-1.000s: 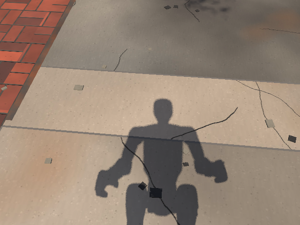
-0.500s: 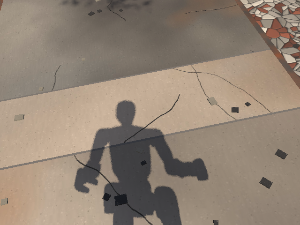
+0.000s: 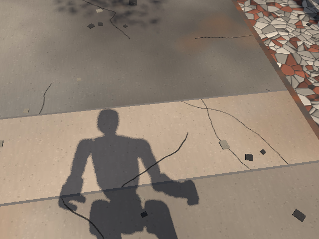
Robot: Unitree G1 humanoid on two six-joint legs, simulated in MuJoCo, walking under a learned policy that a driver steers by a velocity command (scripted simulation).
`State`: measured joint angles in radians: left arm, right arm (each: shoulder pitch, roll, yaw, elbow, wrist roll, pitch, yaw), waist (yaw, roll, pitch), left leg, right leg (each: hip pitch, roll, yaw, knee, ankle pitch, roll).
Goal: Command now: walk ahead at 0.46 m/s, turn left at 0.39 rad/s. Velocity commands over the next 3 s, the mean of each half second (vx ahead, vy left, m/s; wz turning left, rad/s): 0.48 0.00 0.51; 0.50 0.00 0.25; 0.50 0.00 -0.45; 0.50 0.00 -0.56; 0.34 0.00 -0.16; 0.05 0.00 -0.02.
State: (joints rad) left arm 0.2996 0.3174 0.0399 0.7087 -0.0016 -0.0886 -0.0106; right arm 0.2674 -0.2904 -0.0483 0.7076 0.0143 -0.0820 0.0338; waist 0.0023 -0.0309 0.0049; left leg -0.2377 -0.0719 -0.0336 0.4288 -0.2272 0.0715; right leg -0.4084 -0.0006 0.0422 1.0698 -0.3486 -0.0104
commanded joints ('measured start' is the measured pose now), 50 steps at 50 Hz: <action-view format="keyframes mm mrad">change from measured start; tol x32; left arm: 1 -102 100 30 -117 20 -38 -9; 50 36 57 33 71 -33 45 4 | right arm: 1 47 -136 -33 -57 -5 4 -16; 50 -51 -85 -34 -60 -28 -25 -10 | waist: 1 -24 109 9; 15 46 150 -67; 18 58 -301 -429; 38 56 -11 80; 43 -140 220 -462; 50 10 123 -28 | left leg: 1 254 257 -362 -223 164 197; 15 150 183 -316 64 509 47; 19 -513 69 -164 903 -285 -65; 38 -332 114 52 163 94 -3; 41 226 73 68 98 150 70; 43 673 511 -692 -52 52 282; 50 88 331 -76 -266 227 148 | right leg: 1 -338 -69 32 -49 89 26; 15 195 20 6 -634 334 -26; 18 864 -449 790 -718 -24 -286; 24 273 -253 196 -884 217 -188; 40 441 -257 -152 -617 913 -117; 43 -217 26 22 214 -245 6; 50 -169 -143 47 90 107 32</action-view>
